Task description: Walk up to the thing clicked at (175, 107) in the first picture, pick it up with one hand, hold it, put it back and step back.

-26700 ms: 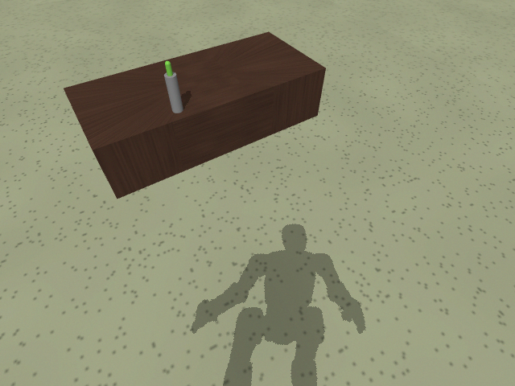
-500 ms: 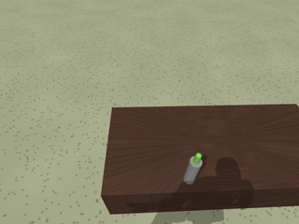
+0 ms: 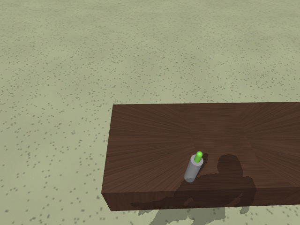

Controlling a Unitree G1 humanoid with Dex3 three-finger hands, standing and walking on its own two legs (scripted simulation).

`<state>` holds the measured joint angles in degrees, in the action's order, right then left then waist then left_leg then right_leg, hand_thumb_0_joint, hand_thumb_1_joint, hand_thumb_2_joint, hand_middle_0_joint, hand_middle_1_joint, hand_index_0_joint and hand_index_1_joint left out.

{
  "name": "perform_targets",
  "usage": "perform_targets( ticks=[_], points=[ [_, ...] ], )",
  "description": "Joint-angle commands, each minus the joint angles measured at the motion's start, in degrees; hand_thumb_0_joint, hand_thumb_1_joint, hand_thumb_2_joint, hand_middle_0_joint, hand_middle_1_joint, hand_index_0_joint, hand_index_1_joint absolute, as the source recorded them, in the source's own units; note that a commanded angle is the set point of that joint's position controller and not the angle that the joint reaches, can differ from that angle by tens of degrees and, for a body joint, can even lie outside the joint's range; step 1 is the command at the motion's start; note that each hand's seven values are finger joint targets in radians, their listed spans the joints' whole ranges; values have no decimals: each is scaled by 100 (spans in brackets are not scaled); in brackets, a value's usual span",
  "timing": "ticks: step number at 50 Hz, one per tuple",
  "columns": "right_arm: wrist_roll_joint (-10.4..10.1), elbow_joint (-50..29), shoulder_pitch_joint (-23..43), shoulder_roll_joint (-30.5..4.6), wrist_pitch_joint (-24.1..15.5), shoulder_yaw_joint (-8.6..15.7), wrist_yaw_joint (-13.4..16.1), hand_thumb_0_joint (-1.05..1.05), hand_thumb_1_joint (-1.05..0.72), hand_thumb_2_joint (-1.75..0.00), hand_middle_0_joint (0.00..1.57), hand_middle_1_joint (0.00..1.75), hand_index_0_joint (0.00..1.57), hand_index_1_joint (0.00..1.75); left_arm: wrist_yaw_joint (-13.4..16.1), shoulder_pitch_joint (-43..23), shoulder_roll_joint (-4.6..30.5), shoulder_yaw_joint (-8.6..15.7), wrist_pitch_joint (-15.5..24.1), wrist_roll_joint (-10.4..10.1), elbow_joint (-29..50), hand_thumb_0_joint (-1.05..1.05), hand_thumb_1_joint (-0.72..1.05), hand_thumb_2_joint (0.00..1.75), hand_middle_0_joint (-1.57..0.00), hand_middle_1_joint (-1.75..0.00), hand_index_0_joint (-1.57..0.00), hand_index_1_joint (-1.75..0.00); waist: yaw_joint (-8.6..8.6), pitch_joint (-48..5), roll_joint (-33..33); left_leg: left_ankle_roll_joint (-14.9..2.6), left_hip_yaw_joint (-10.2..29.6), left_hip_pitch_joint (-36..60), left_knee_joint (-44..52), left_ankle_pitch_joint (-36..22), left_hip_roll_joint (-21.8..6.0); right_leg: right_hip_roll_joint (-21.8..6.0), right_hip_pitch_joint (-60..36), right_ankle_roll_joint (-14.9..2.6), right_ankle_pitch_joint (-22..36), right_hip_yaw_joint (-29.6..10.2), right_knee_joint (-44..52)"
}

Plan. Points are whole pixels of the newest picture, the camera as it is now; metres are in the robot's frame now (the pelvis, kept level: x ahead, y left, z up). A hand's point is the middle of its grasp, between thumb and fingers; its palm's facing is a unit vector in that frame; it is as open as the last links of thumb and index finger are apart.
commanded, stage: stand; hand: right
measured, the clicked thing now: (194, 166) +0.43 -0.21 -0.33
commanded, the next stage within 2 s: step back in 1.94 s
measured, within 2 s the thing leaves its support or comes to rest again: neither
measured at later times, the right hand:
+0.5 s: hand out of the picture +0.08 -0.26 -0.16, palm faces -0.02 +0.94 -0.34, open 7.4 cm
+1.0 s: hand out of the picture +0.08 -0.26 -0.16, palm faces -0.03 +0.94 -0.34, open 7.4 cm
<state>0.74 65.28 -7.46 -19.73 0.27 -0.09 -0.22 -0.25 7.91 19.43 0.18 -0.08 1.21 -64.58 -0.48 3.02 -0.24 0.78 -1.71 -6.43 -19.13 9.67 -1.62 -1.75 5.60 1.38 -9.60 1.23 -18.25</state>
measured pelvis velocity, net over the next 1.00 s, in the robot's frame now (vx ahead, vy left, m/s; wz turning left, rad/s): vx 0.01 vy -0.01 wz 0.01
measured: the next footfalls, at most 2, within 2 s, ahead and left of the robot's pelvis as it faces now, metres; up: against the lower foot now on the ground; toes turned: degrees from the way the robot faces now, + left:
none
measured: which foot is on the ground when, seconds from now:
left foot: down 0.00-1.00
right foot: down 0.00-1.00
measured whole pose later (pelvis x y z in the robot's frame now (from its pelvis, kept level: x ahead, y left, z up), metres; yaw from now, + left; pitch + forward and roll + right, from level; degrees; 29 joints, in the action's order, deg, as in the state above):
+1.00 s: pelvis +0.01 -0.01 +0.00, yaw +1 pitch -3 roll +0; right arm 0.6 64.8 -6.5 -20.0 0.0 -0.2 -0.4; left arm -0.3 7.0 19.7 0.2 0.3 1.0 -63.9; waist -0.3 3.1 0.1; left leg 1.5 -0.9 -5.5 -18.0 9.9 -2.0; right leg -1.3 4.8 0.7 -10.6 2.0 -18.0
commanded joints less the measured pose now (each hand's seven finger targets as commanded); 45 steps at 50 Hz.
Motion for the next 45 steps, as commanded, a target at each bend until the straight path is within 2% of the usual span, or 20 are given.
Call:
perform_targets(
  ticks=[1, 3, 9, 11, 13, 16, 18, 19, 26, 31, 35, 37, 41, 43, 45],
  points=[
    [20, -364, 343, -1241, -169, 248, 115, 0, -90, -90, 20, 30, 20, 30, 86, -265, 1168, 230, 123, -26, 360, 0, 90, 90, -20, -30, -20, -30, 37, -357, 54, -160, 543, 29, 367, -426, -592, -570, 78, -172, 432, -485, 343],
    [11, -336, 289, -1224, -163, 235, 106, 0, -90, -90, 20, 30, 20, 30, 84, -270, 1175, 231, 117, -32, 346, 0, 90, 90, -20, -30, -20, -30, 26, -283, 14, -135, 564, -8, 415, -342, -583, -561, 107, -169, 301, -472, 354],
    [12, -353, 272, -1237, -176, 230, 114, 0, -90, -90, 20, 30, 20, 30, 86, -317, 1183, 228, 132, -43, 392, 0, 90, 90, -20, -30, -20, -30, 0, -490, 28, -164, 507, 148, 297, -815, -618, -607, -46, -180, 792, -485, 271],
    [13, -343, 316, -1243, -169, 233, 113, 0, -90, -90, 20, 30, 20, 30, 84, -276, 1158, 219, 119, -42, 363, 0, 90, 90, -20, -30, -20, -30, 31, -312, 35, -132, 557, 112, 375, -634, -624, -559, 118, -168, 435, -447, 311],
    [15, -351, 314, -1232, -163, 231, 111, 0, -90, -90, 20, 30, 20, 30, 81, -281, 1194, 231, 117, -38, 363, 0, 90, 90, -20, -30, -20, -30, 29, -273, -4, -136, 540, 24, 392, -441, -598, -566, 86, -166, 428, -456, 347],
    [1, -368, 348, -1220, -170, 233, 103, 0, -90, -90, 20, 30, 20, 30, 83, -286, 1222, 241, 139, -43, 371, 0, 90, 90, -20, -30, -20, -30, 38, -372, -57, -142, 559, 155, 375, -692, -623, -584, 60, -173, 609, -462, 309],
    [7, -363, 309, -1213, -159, 229, 96, 0, -90, -90, 20, 30, 20, 30, 87, -321, 1204, 235, 143, -39, 374, 0, 90, 90, -20, -30, -20, -30, 13, -248, -54, -138, 549, 29, 406, -374, -586, -575, 90, -149, 395, -471, 406],
    [16, -390, 333, -1245, -165, 247, 101, 0, -90, -90, 20, 30, 20, 30, 86, -332, 1223, 247, 146, -31, 389, 0, 90, 90, -20, -30, -20, -30, 6, -373, -44, -161, 530, 136, 344, -528, -607, -611, 37, -177, 567, -486, 350],
    [7, -395, 372, -1221, -173, 246, 91, 0, -90, -90, 20, 30, 20, 30, 82, -307, 1219, 235, 160, -46, 401, 0, 90, 90, -20, -30, -20, -30, 26, -465, -17, -137, 532, 247, 313, -866, -627, -604, 10, -180, 795, -449, 312],
    [10, -366, 319, -1221, -166, 236, 105, 0, -90, -90, 20, 30, 20, 30, 79, -372, 1225, 244, 142, -54, 405, 0, 90, 90, -20, -30, -20, -30, 9, -424, 55, -138, 520, 95, 330, -768, -623, -624, -136, -203, 793, -468, 292],
    [3, -380, 353, -1213, -183, 227, 103, 0, -90, -90, 20, 30, 20, 30, 80, -363, 1232, 245, 146, -52, 407, 0, 90, 90, -20, -30, -20, -30, 25, -447, -20, -127, 537, 164, 334, -931, -642, -614, -113, -195, 871, -442, 274],
    [-2, -372, 350, -1234, -176, 231, 105, 0, -90, -90, 20, 30, 20, 30, 81, -315, 1227, 239, 147, -41, 401, 0, 90, 90, -20, -30, -20, -30, 34, -436, 24, -137, 536, 200, 336, -858, -640, -620, -72, -185, 833, -451, 320],
    [5, -351, 308, -1226, -152, 233, 97, 0, -90, -90, 20, 30, 20, 30, 76, -359, 1236, 251, 136, -49, 381, 0, 90, 90, -20, -30, -20, -30, 17, -229, 6, -121, 554, 15, 447, -365, -591, -590, 31, -188, 377, -452, 396],
    [9, -371, 351, -1236, -157, 238, 88, 0, -90, -90, 20, 30, 20, 30, 67, -332, 1207, 247, 137, -46, 370, 0, 90, 90, -20, -30, -20, -30, 33, -276, 42, -123, 571, 9, 461, -352, -599, -588, 10, -194, 327, -435, 390],
    [3, -389, 395, -1278, -173, 259, 89, 0, -90, -90, 20, 30, 20, 30, 72, -317, 1221, 249, 154, -47, 404, 0, 90, 90, -20, -30, -20, -30, 55, -442, 43, -150, 570, 197, 367, -711, -638, -611, -31, -212, 619, -437, 345]
  ],
)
